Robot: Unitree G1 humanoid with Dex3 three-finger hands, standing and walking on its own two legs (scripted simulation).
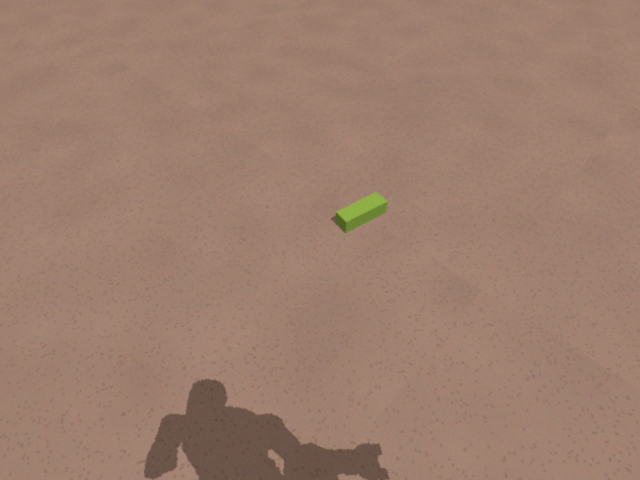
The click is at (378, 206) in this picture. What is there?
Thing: lying carton
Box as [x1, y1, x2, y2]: [335, 192, 387, 232]
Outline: 387,201 377,192 375,192 336,211 335,222 346,232 385,212
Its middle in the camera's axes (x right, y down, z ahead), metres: +0.18 -0.12 +1.71
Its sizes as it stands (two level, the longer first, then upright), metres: 0.220 0.075 0.068
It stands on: the floor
